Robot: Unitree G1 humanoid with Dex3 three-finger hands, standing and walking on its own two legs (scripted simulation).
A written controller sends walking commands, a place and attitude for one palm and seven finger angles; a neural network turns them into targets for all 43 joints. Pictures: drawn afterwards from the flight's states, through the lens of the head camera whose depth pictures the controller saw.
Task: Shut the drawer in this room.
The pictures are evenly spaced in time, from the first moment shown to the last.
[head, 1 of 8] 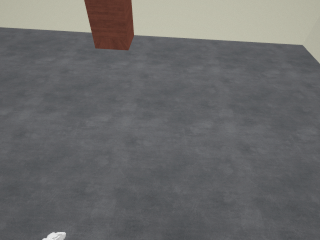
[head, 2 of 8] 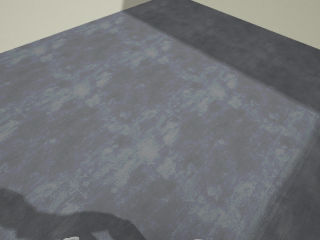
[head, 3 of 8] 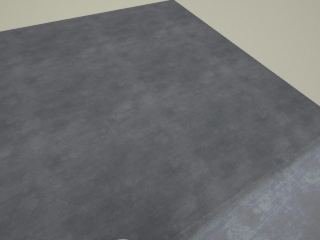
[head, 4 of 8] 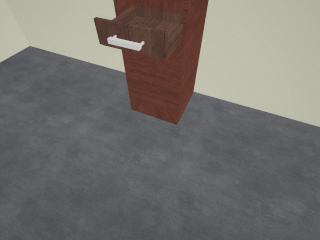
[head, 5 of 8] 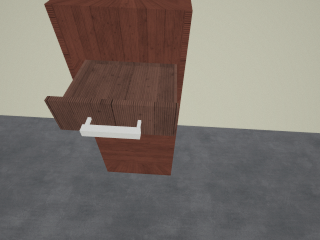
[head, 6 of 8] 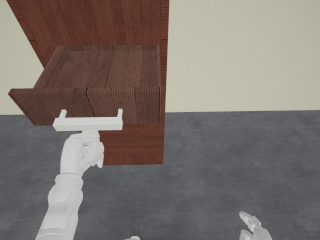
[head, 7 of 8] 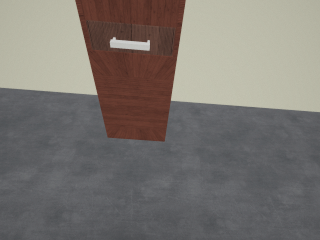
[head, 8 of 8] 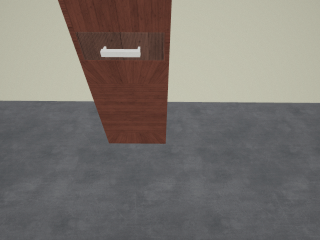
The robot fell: no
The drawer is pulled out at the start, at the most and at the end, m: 0.22 0.22 0.00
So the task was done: yes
